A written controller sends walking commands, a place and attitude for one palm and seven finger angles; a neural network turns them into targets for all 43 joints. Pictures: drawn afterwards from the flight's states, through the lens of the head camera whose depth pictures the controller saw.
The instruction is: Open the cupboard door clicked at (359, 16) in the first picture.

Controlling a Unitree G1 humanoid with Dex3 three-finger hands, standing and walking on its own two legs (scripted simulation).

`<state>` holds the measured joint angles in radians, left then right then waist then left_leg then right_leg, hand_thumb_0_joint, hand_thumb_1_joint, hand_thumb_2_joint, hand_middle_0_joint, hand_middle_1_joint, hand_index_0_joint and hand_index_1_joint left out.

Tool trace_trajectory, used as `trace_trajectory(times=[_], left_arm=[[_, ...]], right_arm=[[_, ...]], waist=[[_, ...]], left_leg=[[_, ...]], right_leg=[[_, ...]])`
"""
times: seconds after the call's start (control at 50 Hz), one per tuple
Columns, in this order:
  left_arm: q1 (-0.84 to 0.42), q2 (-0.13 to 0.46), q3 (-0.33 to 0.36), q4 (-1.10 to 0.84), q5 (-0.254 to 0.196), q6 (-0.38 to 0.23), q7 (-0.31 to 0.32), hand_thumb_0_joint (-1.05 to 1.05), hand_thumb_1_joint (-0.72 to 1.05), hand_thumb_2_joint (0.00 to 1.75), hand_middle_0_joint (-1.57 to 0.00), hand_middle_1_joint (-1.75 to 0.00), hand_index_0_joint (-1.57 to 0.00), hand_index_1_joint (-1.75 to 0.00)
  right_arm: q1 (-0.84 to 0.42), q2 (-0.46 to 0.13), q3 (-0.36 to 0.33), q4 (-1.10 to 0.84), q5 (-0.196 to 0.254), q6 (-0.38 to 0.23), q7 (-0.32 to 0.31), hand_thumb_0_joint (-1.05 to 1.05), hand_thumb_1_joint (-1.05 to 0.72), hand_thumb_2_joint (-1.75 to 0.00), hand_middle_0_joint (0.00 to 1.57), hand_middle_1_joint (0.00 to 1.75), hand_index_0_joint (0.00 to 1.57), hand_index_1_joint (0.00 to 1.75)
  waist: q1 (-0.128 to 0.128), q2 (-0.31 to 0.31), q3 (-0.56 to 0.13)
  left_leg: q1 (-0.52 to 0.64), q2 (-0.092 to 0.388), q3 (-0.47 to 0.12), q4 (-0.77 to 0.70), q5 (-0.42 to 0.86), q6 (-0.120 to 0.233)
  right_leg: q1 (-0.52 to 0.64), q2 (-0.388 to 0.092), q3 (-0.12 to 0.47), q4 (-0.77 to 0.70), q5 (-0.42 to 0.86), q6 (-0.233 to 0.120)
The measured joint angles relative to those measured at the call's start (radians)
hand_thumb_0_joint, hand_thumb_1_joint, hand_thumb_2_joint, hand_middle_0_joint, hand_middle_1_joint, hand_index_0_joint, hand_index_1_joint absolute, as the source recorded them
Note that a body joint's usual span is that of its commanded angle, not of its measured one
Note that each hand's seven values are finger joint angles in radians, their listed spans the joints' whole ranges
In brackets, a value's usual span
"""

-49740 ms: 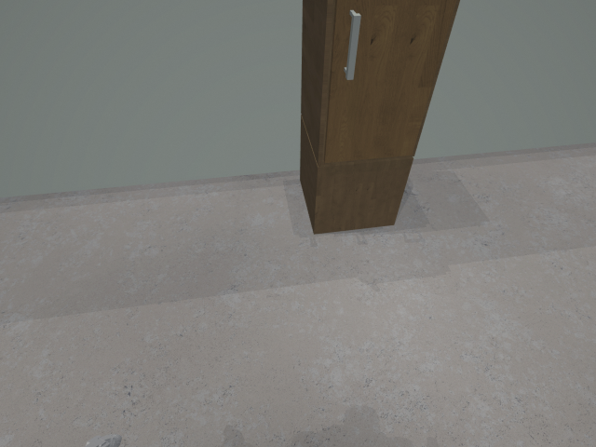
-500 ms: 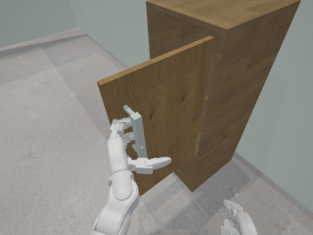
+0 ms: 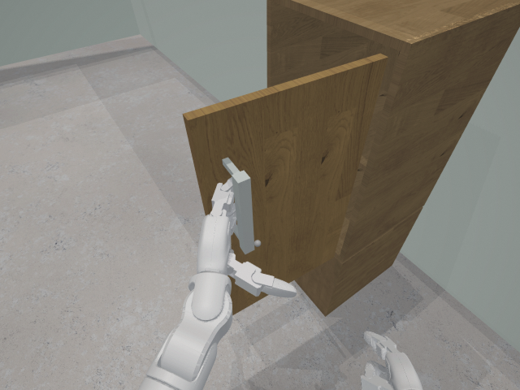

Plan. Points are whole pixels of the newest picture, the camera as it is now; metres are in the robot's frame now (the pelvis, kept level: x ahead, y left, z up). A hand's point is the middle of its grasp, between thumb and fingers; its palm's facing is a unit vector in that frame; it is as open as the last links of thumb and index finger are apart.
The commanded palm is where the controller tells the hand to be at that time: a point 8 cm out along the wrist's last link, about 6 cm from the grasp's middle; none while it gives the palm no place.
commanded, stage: slide the hand sideways off the handle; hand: left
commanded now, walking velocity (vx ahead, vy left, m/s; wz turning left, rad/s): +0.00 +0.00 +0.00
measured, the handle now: (238, 208) +0.37 +0.08 +0.10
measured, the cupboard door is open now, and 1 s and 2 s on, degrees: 86 92 92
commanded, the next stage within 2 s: draw the hand back to the body in 1.08 s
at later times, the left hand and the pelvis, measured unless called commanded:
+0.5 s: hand (256, 275) +0.25 +0.04 +0.11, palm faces -0.13 -0.99 -0.02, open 16.5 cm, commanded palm +0.21 +0.09 +0.10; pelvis +0.02 -0.01 +0.00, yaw -2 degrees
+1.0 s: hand (205, 307) +0.20 +0.09 +0.10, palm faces -0.06 -1.00 -0.05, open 16.3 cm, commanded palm +0.17 +0.15 +0.10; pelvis +0.03 -0.02 -0.01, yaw -1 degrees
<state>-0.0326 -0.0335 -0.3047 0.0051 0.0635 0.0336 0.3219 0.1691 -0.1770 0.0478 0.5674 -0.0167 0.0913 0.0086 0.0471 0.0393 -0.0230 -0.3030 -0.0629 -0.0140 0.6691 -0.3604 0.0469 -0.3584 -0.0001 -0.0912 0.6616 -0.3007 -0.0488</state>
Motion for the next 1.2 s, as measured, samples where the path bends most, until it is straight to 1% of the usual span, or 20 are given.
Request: trace_trajectory(times=[0.04,0.06,0.08,0.12,0.14,0.18,0.22,0.28,0.36,0.42,0.5,0.58,0.64,0.74,0.86,0.96,1.04,1.12,1.2], left_arm=[[0.012,0.045,0.005,-0.009,-0.032,-0.026,-0.123,-0.01,-0.50,0.30,-0.20,-0.37,-0.08,-0.41],[0.017,0.061,0.008,-0.015,-0.052,-0.034,-0.171,-0.01,-0.50,0.30,-0.19,-0.36,-0.07,-0.39],[0.023,0.072,0.011,-0.020,-0.072,-0.039,-0.207,-0.01,-0.50,0.30,-0.18,-0.35,-0.06,-0.38],[0.041,0.073,0.019,-0.036,-0.109,-0.041,-0.247,-0.01,-0.50,0.30,-0.15,-0.33,-0.07,-0.36],[0.052,0.066,0.023,-0.047,-0.122,-0.038,-0.251,-0.01,-0.50,0.30,-0.13,-0.33,-0.07,-0.35],[0.078,0.046,0.027,-0.072,-0.130,-0.030,-0.243,-0.01,-0.50,0.30,-0.11,-0.32,-0.09,-0.33],[0.109,0.028,0.025,-0.101,-0.120,-0.023,-0.223,-0.01,-0.50,0.30,-0.09,-0.31,-0.10,-0.32],[0.173,0.017,0.011,-0.161,-0.087,-0.017,-0.201,-0.01,-0.50,0.30,-0.07,-0.30,-0.12,-0.31],[0.249,0.036,-0.006,-0.234,-0.059,-0.013,-0.198,-0.01,-0.50,0.30,-0.09,-0.30,-0.10,-0.29],[0.291,0.058,-0.005,-0.275,-0.058,-0.013,-0.209,-0.01,-0.50,0.30,-0.11,-0.30,-0.10,-0.28],[0.341,0.088,0.015,-0.313,-0.075,-0.011,-0.231,-0.01,-0.50,0.30,-0.13,-0.30,-0.11,-0.29],[0.399,0.108,0.055,-0.348,-0.098,-0.017,-0.252,-0.01,-0.50,0.30,-0.15,-0.30,-0.13,-0.29],[0.456,0.124,0.092,-0.381,-0.115,-0.036,-0.277,-0.01,-0.50,0.30,-0.15,-0.30,-0.14,-0.30],[0.547,0.151,0.143,-0.430,-0.143,-0.078,-0.337,-0.01,-0.50,0.30,-0.15,-0.30,-0.16,-0.30],[0.620,0.173,0.201,-0.454,-0.182,-0.116,-0.402,-0.01,-0.50,0.30,-0.15,-0.30,-0.16,-0.30],[0.650,0.187,0.242,-0.452,-0.213,-0.151,-0.440,-0.01,-0.50,0.30,-0.15,-0.30,-0.15,-0.30],[0.670,0.193,0.261,-0.454,-0.232,-0.177,-0.460,-0.01,-0.50,0.30,-0.15,-0.30,-0.15,-0.30],[0.674,0.196,0.268,-0.451,-0.244,-0.192,-0.473,-0.01,-0.50,0.30,-0.15,-0.30,-0.15,-0.30],[0.649,0.190,0.255,-0.441,-0.245,-0.192,-0.471,-0.01,-0.50,0.30,-0.15,-0.30,-0.15,-0.30]], right_arm=[[0.025,-0.013,0.003,-0.014,0.011,-0.016,-0.008,0.01,-0.90,-0.90,0.20,0.30,0.20,0.30],[0.035,-0.020,0.005,-0.018,0.017,-0.026,-0.012,0.01,-0.90,-0.90,0.20,0.30,0.20,0.30],[0.042,-0.025,0.007,-0.021,0.023,-0.038,-0.015,0.01,-0.90,-0.90,0.20,0.30,0.20,0.30],[0.051,-0.032,0.010,-0.023,0.033,-0.060,-0.017,0.01,-0.90,-0.90,0.20,0.30,0.20,0.30],[0.053,-0.034,0.011,-0.025,0.037,-0.070,-0.016,0.01,-0.90,-0.90,0.20,0.30,0.20,0.30],[0.057,-0.033,0.010,-0.030,0.040,-0.088,-0.011,0.01,-0.90,-0.90,0.20,0.30,0.20,0.30],[0.059,-0.029,0.008,-0.038,0.039,-0.100,-0.002,0.01,-0.90,-0.90,0.20,0.30,0.20,0.29],[0.063,-0.020,0.006,-0.057,0.035,-0.106,0.013,0.01,-0.90,-0.90,0.20,0.30,0.20,0.29],[0.062,-0.015,0.009,-0.080,0.031,-0.100,0.020,0.01,-0.90,-0.90,0.20,0.30,0.20,0.30],[0.054,-0.016,0.014,-0.089,0.029,-0.095,0.016,0.01,-0.90,-0.90,0.20,0.30,0.20,0.30],[0.042,-0.019,0.020,-0.096,0.027,-0.091,0.005,0.01,-0.90,-0.90,0.20,0.30,0.20,0.30],[0.039,-0.024,0.019,-0.104,0.027,-0.100,-0.002,0.01,-0.90,-0.90,0.20,0.30,0.20,0.30],[0.043,-0.027,0.018,-0.106,0.026,-0.115,-0.006,0.01,-0.90,-0.90,0.20,0.30,0.20,0.30],[0.057,-0.038,0.014,-0.111,0.027,-0.145,-0.012,0.01,-0.90,-0.90,0.20,0.30,0.20,0.30],[0.076,-0.053,0.008,-0.110,0.029,-0.183,-0.025,0.01,-0.90,-0.90,0.20,0.30,0.20,0.30],[0.093,-0.059,0.002,-0.103,0.033,-0.220,-0.035,0.01,-0.90,-0.90,0.20,0.30,0.20,0.30],[0.105,-0.063,-0.002,-0.097,0.037,-0.249,-0.040,0.01,-0.90,-0.90,0.20,0.30,0.20,0.30],[0.109,-0.064,-0.003,-0.089,0.040,-0.272,-0.046,0.01,-0.90,-0.90,0.20,0.30,0.20,0.30],[0.110,-0.065,0.000,-0.086,0.043,-0.296,-0.050,0.01,-0.90,-0.90,0.20,0.30,0.20,0.30]], waist=[[0.003,0.007,-0.002],[0.003,0.012,-0.003],[0.002,0.015,-0.003],[-0.003,0.018,-0.003],[-0.005,0.019,-0.004],[-0.010,0.016,-0.007],[-0.013,0.011,-0.011],[-0.018,0.005,-0.019],[-0.022,0.003,-0.021],[-0.021,0.003,-0.016],[-0.018,0.003,-0.011],[-0.013,0.004,-0.014],[-0.010,0.003,-0.025],[-0.009,0.007,-0.042],[-0.010,0.013,-0.052],[-0.011,0.015,-0.056],[-0.013,0.021,-0.059],[-0.015,0.026,-0.059],[-0.015,0.028,-0.052]], left_leg=[[-0.002,-0.003,-0.003,0.008,-0.004,0.002],[-0.002,-0.004,-0.004,0.012,-0.007,0.003],[-0.001,-0.004,-0.003,0.015,-0.009,0.004],[-0.001,-0.004,-0.001,0.019,-0.013,0.005],[-0.001,-0.004,0.001,0.020,-0.014,0.005],[-0.003,-0.003,0.006,0.022,-0.017,0.005],[-0.004,-0.002,0.013,0.021,-0.019,0.005],[-0.001,0.003,0.023,0.019,-0.024,0.002],[0.009,0.011,0.030,0.018,-0.034,-0.002],[0.015,0.016,0.029,0.018,-0.040,-0.005],[0.021,0.024,0.025,0.014,-0.044,-0.012],[0.020,0.031,0.019,0.011,-0.049,-0.019],[0.015,0.035,0.014,0.011,-0.054,-0.024],[0.001,0.040,0.005,0.021,-0.064,-0.031],[-0.027,0.042,-0.002,0.045,-0.073,-0.035],[-0.054,0.043,-0.005,0.070,-0.079,-0.035],[-0.070,0.042,-0.006,0.089,-0.083,-0.033],[-0.084,0.040,-0.006,0.106,-0.084,-0.029],[-0.098,0.038,-0.006,0.121,-0.084,-0.025]], right_leg=[[0.000,-0.003,-0.003,0.007,-0.005,0.002],[0.001,-0.004,-0.004,0.010,-0.008,0.003],[0.001,-0.005,-0.003,0.013,-0.010,0.004],[0.001,-0.005,-0.001,0.017,-0.012,0.006],[0.000,-0.004,0.001,0.018,-0.013,0.006],[-0.005,-0.003,0.006,0.022,-0.015,0.007],[-0.010,-0.001,0.013,0.027,-0.017,0.007],[-0.015,0.004,0.023,0.031,-0.021,0.005],[-0.010,0.012,0.030,0.034,-0.029,0.000],[-0.004,0.019,0.030,0.033,-0.035,-0.004],[0.004,0.027,0.025,0.026,-0.038,-0.010],[0.004,0.033,0.019,0.021,-0.043,-0.017],[0.000,0.038,0.015,0.019,-0.048,-0.021],[-0.010,0.042,0.006,0.025,-0.058,-0.026],[-0.034,0.043,-0.002,0.043,-0.067,-0.028],[-0.057,0.043,-0.006,0.061,-0.070,-0.030],[-0.071,0.041,-0.008,0.075,-0.071,-0.028],[-0.082,0.039,-0.008,0.087,-0.071,-0.025],[-0.092,0.036,-0.010,0.095,-0.067,-0.022]])
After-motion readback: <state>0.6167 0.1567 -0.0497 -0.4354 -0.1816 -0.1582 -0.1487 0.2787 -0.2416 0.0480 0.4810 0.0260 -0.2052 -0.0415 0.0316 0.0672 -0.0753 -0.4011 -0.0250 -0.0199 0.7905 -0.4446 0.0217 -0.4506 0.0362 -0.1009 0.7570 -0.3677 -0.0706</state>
